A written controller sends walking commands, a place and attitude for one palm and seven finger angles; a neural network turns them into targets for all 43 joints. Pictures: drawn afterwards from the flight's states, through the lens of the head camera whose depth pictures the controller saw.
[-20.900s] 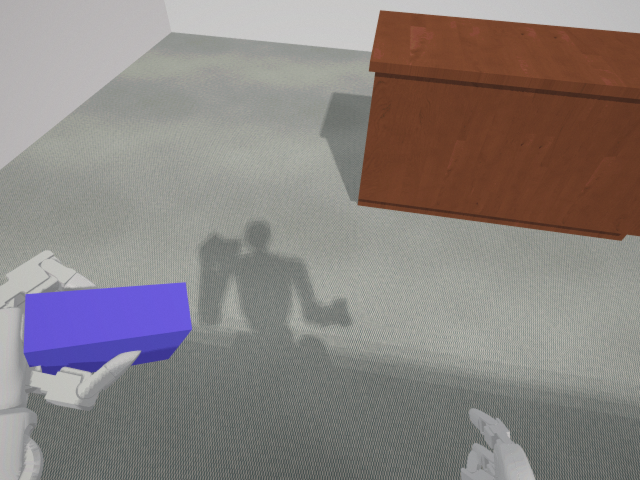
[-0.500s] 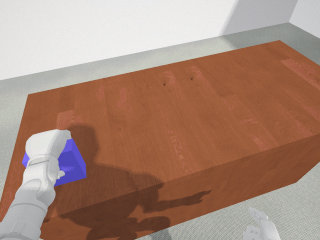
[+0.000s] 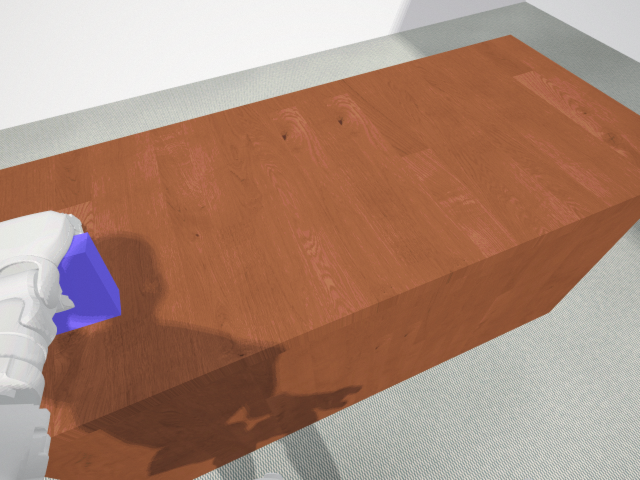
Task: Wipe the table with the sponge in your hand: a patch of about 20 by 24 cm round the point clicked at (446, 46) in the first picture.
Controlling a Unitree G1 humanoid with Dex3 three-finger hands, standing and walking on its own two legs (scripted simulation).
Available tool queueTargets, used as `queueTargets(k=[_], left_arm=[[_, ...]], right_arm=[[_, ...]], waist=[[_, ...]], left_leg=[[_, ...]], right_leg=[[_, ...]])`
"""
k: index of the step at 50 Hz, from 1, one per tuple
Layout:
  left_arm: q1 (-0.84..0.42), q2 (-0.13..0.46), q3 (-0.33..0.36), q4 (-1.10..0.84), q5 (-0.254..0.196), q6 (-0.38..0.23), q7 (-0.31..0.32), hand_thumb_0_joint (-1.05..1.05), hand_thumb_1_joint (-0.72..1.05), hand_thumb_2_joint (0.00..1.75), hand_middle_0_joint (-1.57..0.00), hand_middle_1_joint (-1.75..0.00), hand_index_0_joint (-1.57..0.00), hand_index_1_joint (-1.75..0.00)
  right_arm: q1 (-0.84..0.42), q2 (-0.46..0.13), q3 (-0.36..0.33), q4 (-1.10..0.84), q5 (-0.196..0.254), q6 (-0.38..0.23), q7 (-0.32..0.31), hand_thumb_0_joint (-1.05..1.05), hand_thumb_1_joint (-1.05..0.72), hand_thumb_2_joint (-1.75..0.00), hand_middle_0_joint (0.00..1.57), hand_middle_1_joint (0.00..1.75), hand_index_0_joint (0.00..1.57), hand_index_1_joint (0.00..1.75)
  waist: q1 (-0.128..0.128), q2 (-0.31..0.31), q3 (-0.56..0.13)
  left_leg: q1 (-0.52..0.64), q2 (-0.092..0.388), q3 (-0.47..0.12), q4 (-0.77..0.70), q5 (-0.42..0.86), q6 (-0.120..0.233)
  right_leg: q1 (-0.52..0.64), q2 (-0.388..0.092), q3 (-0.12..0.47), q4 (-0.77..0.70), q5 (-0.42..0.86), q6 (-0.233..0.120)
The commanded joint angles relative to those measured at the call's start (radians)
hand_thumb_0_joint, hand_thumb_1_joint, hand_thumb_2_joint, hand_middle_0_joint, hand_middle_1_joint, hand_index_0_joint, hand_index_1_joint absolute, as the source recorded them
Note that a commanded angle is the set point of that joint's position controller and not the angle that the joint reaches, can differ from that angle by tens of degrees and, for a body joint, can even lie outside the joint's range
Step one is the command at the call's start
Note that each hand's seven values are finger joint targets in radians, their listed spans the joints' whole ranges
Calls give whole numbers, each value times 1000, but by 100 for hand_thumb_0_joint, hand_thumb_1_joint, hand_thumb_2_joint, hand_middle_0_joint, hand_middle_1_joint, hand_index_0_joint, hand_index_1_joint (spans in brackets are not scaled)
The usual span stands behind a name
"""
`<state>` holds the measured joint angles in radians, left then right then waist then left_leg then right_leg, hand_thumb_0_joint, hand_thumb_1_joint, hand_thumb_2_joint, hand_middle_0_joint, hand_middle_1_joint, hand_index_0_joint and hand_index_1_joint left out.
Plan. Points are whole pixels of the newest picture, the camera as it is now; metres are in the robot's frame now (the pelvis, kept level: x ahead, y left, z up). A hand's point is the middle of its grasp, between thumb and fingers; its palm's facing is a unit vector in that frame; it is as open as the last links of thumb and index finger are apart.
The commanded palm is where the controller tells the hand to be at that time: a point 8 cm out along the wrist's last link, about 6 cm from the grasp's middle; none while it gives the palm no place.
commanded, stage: wipe forward along the first lane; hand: left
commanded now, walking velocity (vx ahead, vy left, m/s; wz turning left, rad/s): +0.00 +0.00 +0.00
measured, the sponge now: (65, 298) +0.34 +0.37 +0.01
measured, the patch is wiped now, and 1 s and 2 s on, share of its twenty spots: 0.05 0.20 0.25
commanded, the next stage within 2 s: slide across to the middle lane in 0.76 s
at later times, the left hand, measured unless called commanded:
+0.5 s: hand (48, 240) +0.41 +0.41 +0.05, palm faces -0.18 +0.02 -0.98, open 9.0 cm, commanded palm +0.41 +0.39 +0.08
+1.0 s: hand (48, 217) +0.45 +0.42 +0.05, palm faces -0.20 +0.06 -0.98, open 8.9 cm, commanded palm +0.46 +0.39 +0.09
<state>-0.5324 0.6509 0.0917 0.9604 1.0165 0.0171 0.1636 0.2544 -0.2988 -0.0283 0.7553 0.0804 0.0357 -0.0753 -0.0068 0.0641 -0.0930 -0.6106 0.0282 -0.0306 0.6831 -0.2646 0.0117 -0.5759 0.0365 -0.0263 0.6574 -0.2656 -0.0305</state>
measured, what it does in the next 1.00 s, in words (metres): stands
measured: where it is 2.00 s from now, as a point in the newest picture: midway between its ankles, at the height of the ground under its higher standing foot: outside the picture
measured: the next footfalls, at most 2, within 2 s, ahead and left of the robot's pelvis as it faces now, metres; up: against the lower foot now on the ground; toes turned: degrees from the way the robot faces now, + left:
none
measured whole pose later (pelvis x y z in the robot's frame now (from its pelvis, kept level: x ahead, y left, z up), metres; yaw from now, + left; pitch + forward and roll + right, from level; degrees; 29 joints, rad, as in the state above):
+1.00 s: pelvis +0.03 +0.04 +0.00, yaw -1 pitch +17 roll -3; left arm -0.79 0.77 0.05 1.13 1.09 0.01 0.14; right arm 0.31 -0.28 -0.02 0.74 0.06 0.07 -0.05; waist -0.05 0.04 -0.12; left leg -0.74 0.01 -0.02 0.74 -0.31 0.03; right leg -0.67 0.02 -0.01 0.64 -0.28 0.01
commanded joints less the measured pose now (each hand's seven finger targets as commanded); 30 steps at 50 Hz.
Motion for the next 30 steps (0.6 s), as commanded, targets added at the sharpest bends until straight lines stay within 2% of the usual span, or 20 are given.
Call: queueTargets(k=[1, 2, 3, 4, 5, 7, 8, 10, 12, 14, 16, 18, 20, 22, 23, 24, 25, 27, 28, 30], left_arm=[[-306, 317, 49, -30, 46, 14, 47, 0, 10, 130, -120, -160, -120, -160], [-309, 305, 40, -36, 43, 9, 46, 0, 10, 130, -120, -160, -120, -160], [-301, 336, 60, -15, 46, 9, 46, 0, 10, 130, -120, -160, -120, -160], [-327, 334, 50, -14, 44, 6, 46, 0, 10, 130, -120, -160, -120, -160], [-326, 380, 97, -4, 37, 0, 47, 0, 10, 130, -120, -160, -120, -160], [-339, 358, 67, 7, 40, -6, 49, 0, 10, 130, -120, -160, -120, -160], [-345, 388, 85, 20, 48, -8, 51, 0, 10, 130, -120, -160, -120, -160], [-370, 390, 87, 25, 50, -11, 53, 0, 10, 130, -120, -160, -120, -160], [-376, 383, 67, 44, 55, -6, 53, 0, 10, 130, -120, -160, -120, -160], [-400, 371, 47, 47, 64, 0, 50, 0, 10, 130, -120, -160, -120, -160], [-416, 377, 52, 48, 68, -2, 47, 0, 10, 130, -120, -160, -120, -160], [-418, 358, 38, 49, 65, -3, 44, 0, 10, 130, -120, -160, -120, -160], [-409, 408, 88, 60, 58, -6, 42, 0, 10, 130, -120, -160, -120, -160], [-426, 356, 39, 55, 59, -8, 39, 0, 10, 130, -120, -160, -120, -160], [-433, 373, 47, 73, 69, -4, 40, 0, 10, 130, -120, -160, -120, -160], [-455, 360, 29, 68, 71, -3, 39, 0, 10, 130, -120, -160, -120, -160], [-463, 397, 68, 64, 72, -6, 39, 0, 10, 130, -120, -160, -120, -160], [-458, 382, 49, 74, 76, -5, 38, 0, 10, 130, -120, -160, -120, -160], [-461, 371, 39, 88, 80, -1, 37, 0, 10, 130, -120, -160, -120, -160], [-498, 352, 29, 68, 83, -6, 37, 0, 10, 130, -120, -160, -120, -160]], right_arm=[[9, -146, -47, -102, 0, -37, -9, 0, -90, -90, 20, 30, 20, 30], [11, -144, -47, -105, 0, -38, -8, 0, -90, -90, 20, 30, 20, 30], [14, -146, -46, -103, 1, -36, -7, 0, -90, -90, 20, 30, 20, 30], [19, -147, -43, -105, 1, -36, -8, 0, -90, -90, 20, 30, 20, 30], [20, -153, -45, -95, 0, -35, -6, 0, -90, -90, 20, 30, 20, 30], [36, -152, -45, -99, 0, -37, -5, 0, -90, -90, 20, 30, 20, 30], [39, -156, -44, -95, 0, -35, -4, 0, -90, -90, 20, 30, 20, 30], [42, -158, -44, -89, -1, -34, -1, 0, -90, -90, 20, 30, 20, 30], [55, -158, -45, -94, 0, -33, -1, 0, -90, -90, 20, 30, 20, 30], [57, -156, -42, -94, 2, -31, 1, 0, -90, -90, 20, 30, 20, 30], [76, -159, -46, -86, -3, -30, 2, 0, -90, -90, 20, 30, 20, 30], [77, -156, -44, -89, -2, -28, 3, 0, -90, -90, 20, 30, 20, 30], [78, -166, -44, -79, -6, -20, 4, 0, -90, -90, 20, 30, 20, 30], [86, -159, -45, -90, -3, -21, 7, 0, -90, -90, 20, 30, 20, 30], [86, -163, -44, -87, -3, -18, 6, 0, -90, -90, 20, 30, 20, 30], [88, -162, -42, -90, -3, -18, 7, 0, -90, -90, 20, 30, 20, 30], [87, -168, -45, -79, -7, -16, 7, 0, -90, -90, 20, 30, 20, 30], [103, -164, -47, -86, -7, -13, 8, 0, -90, -90, 20, 30, 20, 30], [103, -165, -46, -85, -7, -10, 9, 0, -90, -90, 20, 30, 20, 30], [103, -163, -48, -78, -11, -9, 11, 0, -90, -90, 20, 30, 20, 30]], waist=[[-35, -83, -202], [-34, -74, -212], [-28, -77, -212], [-40, -91, -208], [-29, -85, -227], [-45, -92, -220], [-40, -86, -218], [-45, -73, -222], [-54, -93, -223], [-56, -57, -215], [-57, -55, -259], [-62, -65, -258], [-50, -71, -272], [-64, -59, -255], [-68, -68, -234], [-74, -62, -228], [-62, -46, -255], [-70, -60, -276], [-74, -66, -257], [-73, -22, -272]], left_leg=[[35, -42, 20, -62, -92, 48], [32, -41, 22, -61, -97, 46], [20, -42, 23, -58, -108, 46], [11, -39, 21, -56, -109, 46], [3, -37, 21, -49, -93, 48], [-10, -37, 25, -41, -98, 49], [-17, -36, 21, -40, -101, 47], [-11, -33, 19, -38, -89, 48], [-16, -35, 22, -36, -94, 50], [4, -34, 18, -44, -98, 47], [22, -31, 17, -31, -55, 50], [25, -30, 17, -34, -50, 48], [26, -28, 16, -30, -22, 48], [30, -29, 16, -31, -26, 47], [32, -28, 11, -34, -38, 46], [35, -27, 9, -38, -44, 46], [52, -24, 7, -36, -15, 46], [61, -26, 7, -30, 5, 47], [60, -24, 6, -32, 6, 44], [96, -18, -4, -36, 35, 42]], right_leg=[[98, -14, 80, -153, -71, -7], [100, -18, 85, -155, -70, -6], [103, -18, 92, -158, -86, -6], [99, -17, 94, -156, -83, -6], [115, -16, 102, -153, -62, -9], [104, -18, 96, -148, -56, -4], [94, -13, 93, -142, -63, -7], [81, -11, 90, -137, -48, -10], [73, -9, 78, -135, -53, -4], [43, -6, 67, -133, -65, -7], [52, -2, 62, -118, -15, -8], [48, -2, 59, -119, -4, -7], [60, 1, 60, -113, 27, -11], [38, 2, 46, -111, 21, -8], [15, 4, 42, -114, -3, -9], [3, 5, 39, -115, -11, -9], [9, 5, 41, -108, 11, -14], [11, 7, 33, -103, 30, -12], [-1, 8, 29, -102, 32, -12], [-25, 10, 27, -97, 42, -19]])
